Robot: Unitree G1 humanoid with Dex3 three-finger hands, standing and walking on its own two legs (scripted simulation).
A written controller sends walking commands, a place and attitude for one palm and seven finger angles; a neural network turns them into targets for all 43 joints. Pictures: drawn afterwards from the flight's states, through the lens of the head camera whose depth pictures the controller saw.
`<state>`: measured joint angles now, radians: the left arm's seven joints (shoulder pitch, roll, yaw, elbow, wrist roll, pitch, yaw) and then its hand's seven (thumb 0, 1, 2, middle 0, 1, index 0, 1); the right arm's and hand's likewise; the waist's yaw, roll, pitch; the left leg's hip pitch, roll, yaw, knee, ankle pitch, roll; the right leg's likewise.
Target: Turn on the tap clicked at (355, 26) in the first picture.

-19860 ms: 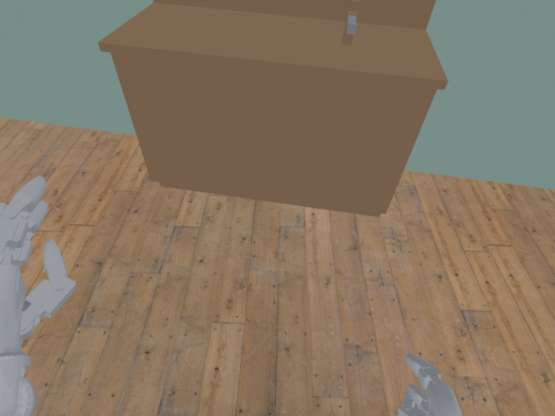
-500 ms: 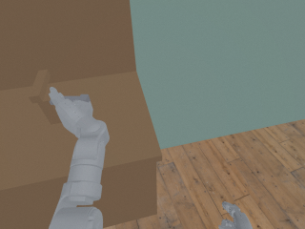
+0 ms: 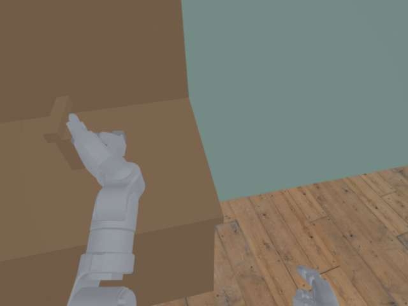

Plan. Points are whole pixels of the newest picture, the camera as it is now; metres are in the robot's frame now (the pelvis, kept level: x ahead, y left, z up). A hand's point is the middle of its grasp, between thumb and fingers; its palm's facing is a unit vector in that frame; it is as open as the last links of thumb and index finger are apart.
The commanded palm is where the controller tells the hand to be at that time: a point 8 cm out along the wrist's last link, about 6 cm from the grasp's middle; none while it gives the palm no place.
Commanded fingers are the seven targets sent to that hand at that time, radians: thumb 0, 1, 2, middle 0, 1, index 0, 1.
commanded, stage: lift the hand up off the lever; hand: left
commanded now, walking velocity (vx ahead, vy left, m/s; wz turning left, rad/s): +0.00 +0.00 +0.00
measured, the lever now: (118, 139) +0.43 +0.26 +0.09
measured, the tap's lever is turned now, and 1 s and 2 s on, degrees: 75 75 75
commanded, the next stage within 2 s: draw the hand back beside the body in 0.14 s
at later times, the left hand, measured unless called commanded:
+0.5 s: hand (127, 156) +0.33 +0.18 +0.15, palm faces +0.39 -0.92 -0.08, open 7.8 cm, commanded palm +0.27 +0.23 +0.17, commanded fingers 0.00 0.90 0.90 -0.16 -0.19 -0.16 -0.19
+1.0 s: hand (93, 191) +0.24 +0.21 +0.16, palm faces +0.28 -0.92 -0.28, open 7.6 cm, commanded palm +0.20 +0.26 +0.17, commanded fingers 0.00 0.90 0.90 -0.19 -0.27 -0.19 -0.27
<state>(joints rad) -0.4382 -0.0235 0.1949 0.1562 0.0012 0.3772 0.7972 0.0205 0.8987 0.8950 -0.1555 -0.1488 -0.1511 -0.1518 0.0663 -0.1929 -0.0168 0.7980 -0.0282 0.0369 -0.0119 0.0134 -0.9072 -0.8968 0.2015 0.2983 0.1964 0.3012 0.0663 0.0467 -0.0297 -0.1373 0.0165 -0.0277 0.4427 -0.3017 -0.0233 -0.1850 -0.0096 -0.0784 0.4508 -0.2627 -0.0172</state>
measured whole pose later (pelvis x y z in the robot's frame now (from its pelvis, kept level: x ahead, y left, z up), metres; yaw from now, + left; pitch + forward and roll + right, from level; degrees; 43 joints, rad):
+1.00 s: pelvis -0.03 +0.01 +0.01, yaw -3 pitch -5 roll +0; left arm 0.17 0.30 0.19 -0.18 -0.07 -0.10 0.12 0.02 0.89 0.89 -0.19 -0.24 -0.19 -0.24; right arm 0.17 -0.21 0.01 0.67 0.00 -0.04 -0.04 0.01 -0.91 -0.90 0.20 0.30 0.20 0.30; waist 0.03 0.07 0.06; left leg -0.02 0.02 0.03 0.34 -0.23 -0.01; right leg -0.08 0.00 -0.02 0.34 -0.16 -0.01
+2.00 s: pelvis -0.03 +0.01 +0.00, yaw -2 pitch -1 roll -1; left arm 0.44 0.32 0.30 -0.40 -0.05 -0.12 0.12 0.02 0.89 0.89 -0.21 -0.30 -0.21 -0.30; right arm 0.16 -0.23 0.00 0.61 0.00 -0.03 -0.06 0.01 -0.91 -0.90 0.20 0.30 0.20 0.30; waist 0.03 0.07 0.02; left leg -0.15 0.03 0.01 0.44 -0.27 -0.01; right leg -0.19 0.01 -0.04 0.39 -0.18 -0.01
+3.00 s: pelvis -0.17 +0.03 -0.01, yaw +1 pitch +1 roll -3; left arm 0.47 0.38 0.37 -0.48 0.00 -0.19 0.15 0.02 0.88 0.89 -0.22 -0.30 -0.21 -0.30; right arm 0.18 -0.19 -0.03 0.59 -0.01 -0.07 -0.07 0.01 -0.91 -0.90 0.20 0.30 0.20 0.30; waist 0.01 0.04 -0.01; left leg -0.45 0.03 -0.02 0.54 -0.11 0.03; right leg -0.38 0.08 0.02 0.83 -0.36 0.03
